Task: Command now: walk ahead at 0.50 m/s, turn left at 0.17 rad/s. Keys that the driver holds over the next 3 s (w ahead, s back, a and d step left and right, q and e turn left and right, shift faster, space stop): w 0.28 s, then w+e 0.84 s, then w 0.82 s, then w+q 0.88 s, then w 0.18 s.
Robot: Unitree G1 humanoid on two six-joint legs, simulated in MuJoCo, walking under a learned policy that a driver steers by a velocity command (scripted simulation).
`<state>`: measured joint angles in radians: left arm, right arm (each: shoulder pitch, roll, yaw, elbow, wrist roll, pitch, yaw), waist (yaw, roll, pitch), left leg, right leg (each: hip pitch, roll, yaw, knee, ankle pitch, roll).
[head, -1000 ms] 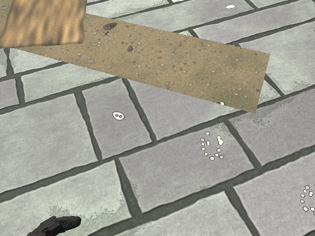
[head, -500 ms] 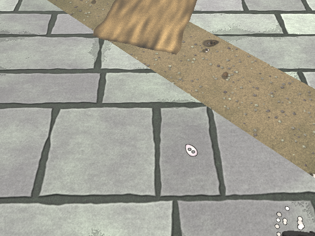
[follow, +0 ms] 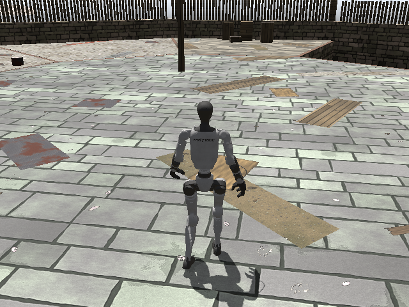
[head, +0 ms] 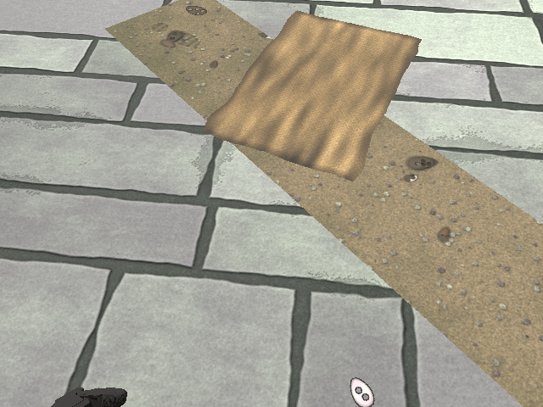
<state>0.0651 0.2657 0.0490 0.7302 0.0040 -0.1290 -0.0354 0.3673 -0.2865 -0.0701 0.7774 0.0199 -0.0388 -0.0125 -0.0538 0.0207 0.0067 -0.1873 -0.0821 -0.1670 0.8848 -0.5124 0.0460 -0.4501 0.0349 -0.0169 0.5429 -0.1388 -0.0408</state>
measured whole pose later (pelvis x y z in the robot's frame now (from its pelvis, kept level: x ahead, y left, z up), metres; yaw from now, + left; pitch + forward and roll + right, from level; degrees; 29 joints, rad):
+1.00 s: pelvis +0.52 -0.04 -0.01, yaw -20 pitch +2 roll +2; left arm 0.07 0.28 0.07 0.67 -0.03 -0.02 -0.05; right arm 0.30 -0.30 -0.08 0.85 0.01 -0.04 -0.02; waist -0.04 -0.01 0.05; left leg -0.03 0.10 0.22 0.70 -0.50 -0.06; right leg -0.52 0.00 -0.05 0.65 -0.17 -0.11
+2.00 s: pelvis +1.03 -0.28 +0.00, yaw -30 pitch +3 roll +2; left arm 0.03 0.25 0.03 0.66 -0.01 -0.08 -0.04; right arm 0.40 -0.30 -0.05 0.90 0.02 -0.05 0.00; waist -0.10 -0.02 0.02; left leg 0.06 -0.03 0.01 0.30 -0.40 0.01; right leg -0.51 -0.03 0.00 0.48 -0.03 -0.05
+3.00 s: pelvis +1.56 -0.45 +0.01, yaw +0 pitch +2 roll +1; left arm 0.03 0.28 0.04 0.72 0.00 -0.11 -0.03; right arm 0.36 -0.29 -0.07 0.76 0.02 -0.04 -0.01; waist -0.08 -0.04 0.01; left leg -0.04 -0.10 -0.16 0.40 -0.38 0.06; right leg -0.53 -0.02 0.05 0.49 0.02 0.01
